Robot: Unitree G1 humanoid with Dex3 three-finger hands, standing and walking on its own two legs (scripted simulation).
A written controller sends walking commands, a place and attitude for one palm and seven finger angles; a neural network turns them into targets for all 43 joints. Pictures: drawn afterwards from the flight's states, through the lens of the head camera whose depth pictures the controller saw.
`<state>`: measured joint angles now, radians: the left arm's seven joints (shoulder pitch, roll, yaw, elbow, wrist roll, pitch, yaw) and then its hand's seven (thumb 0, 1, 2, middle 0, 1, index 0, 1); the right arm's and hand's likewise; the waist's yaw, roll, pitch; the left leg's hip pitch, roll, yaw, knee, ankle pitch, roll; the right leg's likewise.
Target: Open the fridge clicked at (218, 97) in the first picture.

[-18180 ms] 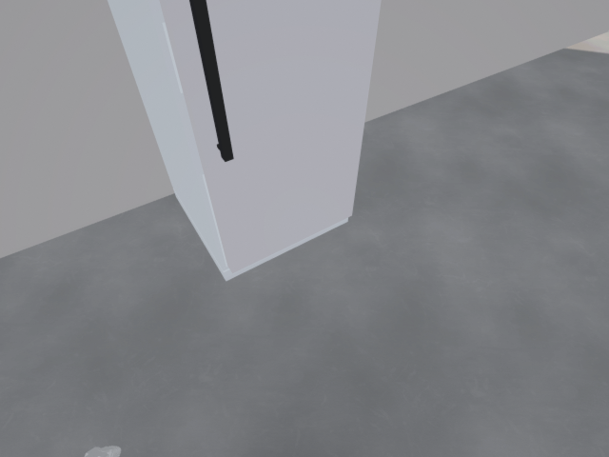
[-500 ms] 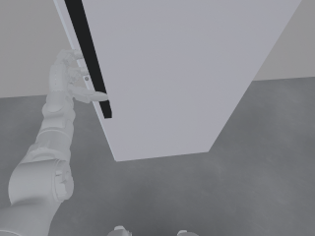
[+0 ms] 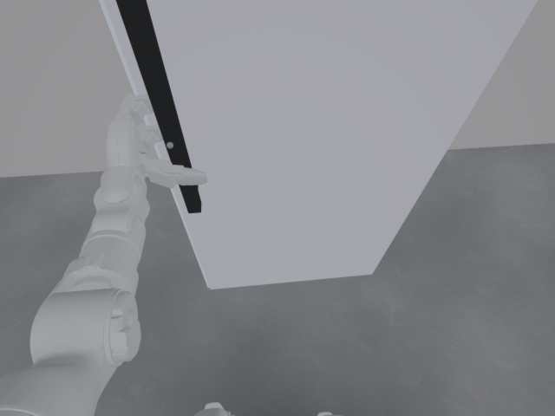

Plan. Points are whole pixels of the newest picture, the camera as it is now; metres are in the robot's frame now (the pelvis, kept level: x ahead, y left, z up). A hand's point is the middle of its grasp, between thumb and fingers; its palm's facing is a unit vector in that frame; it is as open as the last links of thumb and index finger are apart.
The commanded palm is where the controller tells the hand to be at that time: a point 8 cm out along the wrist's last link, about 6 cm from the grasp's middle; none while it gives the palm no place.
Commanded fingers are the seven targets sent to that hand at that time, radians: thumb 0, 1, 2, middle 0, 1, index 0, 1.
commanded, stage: slide the fingers in behind the handle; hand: left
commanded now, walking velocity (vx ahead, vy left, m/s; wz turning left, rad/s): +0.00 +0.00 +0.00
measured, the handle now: (165, 98) +0.53 +0.14 +0.16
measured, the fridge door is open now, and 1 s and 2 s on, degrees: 0 0 0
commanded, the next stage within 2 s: grip the handle and tug to test in 0.86 s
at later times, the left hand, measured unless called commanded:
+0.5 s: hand (183, 145) +0.48 +0.12 +0.11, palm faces +0.08 -1.00 +0.00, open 14.0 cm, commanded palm +0.45 +0.17 +0.11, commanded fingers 0.00 -0.50 0.30 -0.30 -1.20 -0.30 -1.20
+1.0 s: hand (179, 144) +0.48 +0.13 +0.11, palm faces +0.08 -1.00 +0.00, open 14.0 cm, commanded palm +0.45 +0.17 +0.11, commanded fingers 0.00 -0.36 0.36 -0.31 -1.22 -0.31 -1.22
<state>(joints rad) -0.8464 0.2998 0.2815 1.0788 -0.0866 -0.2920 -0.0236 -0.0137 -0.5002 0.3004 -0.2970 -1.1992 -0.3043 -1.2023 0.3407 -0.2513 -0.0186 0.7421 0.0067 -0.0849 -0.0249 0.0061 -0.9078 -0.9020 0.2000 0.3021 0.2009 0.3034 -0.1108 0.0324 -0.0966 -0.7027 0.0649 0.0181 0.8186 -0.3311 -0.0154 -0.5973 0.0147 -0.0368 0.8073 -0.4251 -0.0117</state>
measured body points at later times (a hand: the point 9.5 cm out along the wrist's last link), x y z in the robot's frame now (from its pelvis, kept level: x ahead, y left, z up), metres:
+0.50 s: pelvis -0.01 +0.00 +0.00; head +0.05 +0.00 +0.45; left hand +0.47 +0.17 +0.12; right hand +0.03 -0.27 -0.12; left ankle +0.04 +0.13 -0.70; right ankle -0.02 -0.11 -0.70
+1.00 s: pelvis +0.00 +0.01 +0.00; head +0.06 +0.01 +0.44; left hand +0.47 +0.18 +0.12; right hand +0.03 -0.26 -0.12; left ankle +0.04 +0.13 -0.70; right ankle -0.02 -0.11 -0.70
